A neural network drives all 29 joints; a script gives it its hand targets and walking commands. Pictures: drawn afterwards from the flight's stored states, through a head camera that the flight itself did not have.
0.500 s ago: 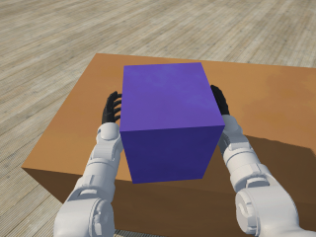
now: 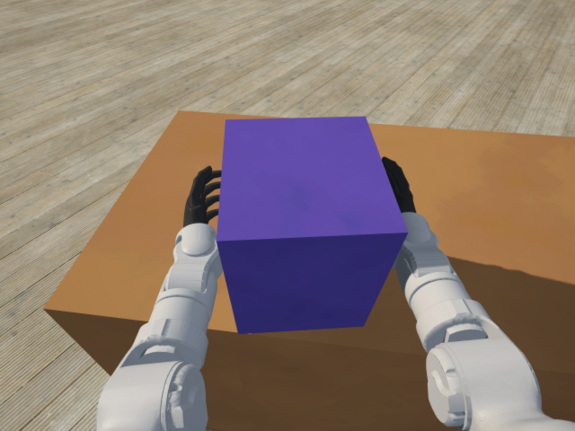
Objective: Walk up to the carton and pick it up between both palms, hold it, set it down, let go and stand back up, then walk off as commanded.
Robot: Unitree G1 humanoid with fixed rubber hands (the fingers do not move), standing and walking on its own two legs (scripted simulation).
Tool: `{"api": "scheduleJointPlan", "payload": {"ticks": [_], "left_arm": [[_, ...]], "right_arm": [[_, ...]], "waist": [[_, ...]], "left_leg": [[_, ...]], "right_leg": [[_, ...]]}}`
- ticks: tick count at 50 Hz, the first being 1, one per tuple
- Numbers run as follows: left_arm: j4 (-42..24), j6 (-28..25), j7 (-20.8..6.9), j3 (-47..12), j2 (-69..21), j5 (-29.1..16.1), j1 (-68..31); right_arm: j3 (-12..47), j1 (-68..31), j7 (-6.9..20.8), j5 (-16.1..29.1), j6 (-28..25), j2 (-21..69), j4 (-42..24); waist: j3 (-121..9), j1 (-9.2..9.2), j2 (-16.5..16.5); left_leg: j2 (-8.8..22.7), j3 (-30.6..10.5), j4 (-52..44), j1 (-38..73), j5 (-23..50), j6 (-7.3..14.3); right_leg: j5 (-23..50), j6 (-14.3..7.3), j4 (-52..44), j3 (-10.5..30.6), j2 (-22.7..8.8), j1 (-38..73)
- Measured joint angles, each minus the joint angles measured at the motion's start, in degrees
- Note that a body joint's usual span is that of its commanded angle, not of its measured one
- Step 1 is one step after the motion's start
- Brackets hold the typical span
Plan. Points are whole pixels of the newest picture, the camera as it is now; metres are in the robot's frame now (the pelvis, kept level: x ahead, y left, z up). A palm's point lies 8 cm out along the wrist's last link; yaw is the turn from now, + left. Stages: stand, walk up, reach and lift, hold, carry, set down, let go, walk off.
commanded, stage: reach and lift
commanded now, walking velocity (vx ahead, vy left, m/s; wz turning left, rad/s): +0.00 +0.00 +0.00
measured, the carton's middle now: (299, 229) +0.40 +0.00 +0.08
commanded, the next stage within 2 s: none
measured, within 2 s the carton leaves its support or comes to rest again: neither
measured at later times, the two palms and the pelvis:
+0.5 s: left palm (190, 217) +0.38 +0.15 +0.13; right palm (398, 211) +0.40 -0.14 +0.13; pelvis -0.01 +0.00 +0.00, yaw +0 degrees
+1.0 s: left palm (160, 188) +0.37 +0.17 +0.20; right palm (399, 185) +0.38 -0.12 +0.19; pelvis -0.02 +0.01 +0.00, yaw +0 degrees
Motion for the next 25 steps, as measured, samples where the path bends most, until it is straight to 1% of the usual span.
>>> {"api": "scheduleJointPlan", "payload": {"ticks": [6,14,19,25], "left_arm": [[0.0,-0.2,-0.2,0.0,0.0,0.0,-0.1],[0.0,0.0,-0.7,0.0,0.6,-1.2,-0.1],[0.0,1.4,-1.2,0.0,1.3,-2.5,-0.4],[-0.5,4.1,-1.6,0.0,1.7,-4.3,-1.6]], "right_arm": [[0.0,0.0,-0.1,0.0,-1.8,0.1,1.4],[0.0,0.0,-0.9,0.0,-1.7,0.7,1.2],[0.0,0.0,-1.9,0.0,-0.3,1.3,0.5],[0.0,0.0,-2.8,0.0,3.4,1.3,-2.3]], "waist": [[0.0,0.00,0.0],[0.0,0.00,0.0],[0.0,0.00,0.0],[-0.1,0.00,0.0]], "left_leg": [[0.0,0.0,0.0,0.5,0.1,0.0],[0.0,0.0,0.0,0.9,0.3,0.0],[0.0,0.0,0.0,1.0,0.5,0.0],[0.0,0.0,0.0,1.0,0.7,0.0]], "right_leg": [[0.1,0.0,0.0,0.0,0.0,0.5],[0.4,0.0,0.0,0.0,0.0,0.9],[0.6,0.0,-0.1,0.0,0.0,1.0],[0.9,0.0,-0.3,0.0,0.0,1.2]]}}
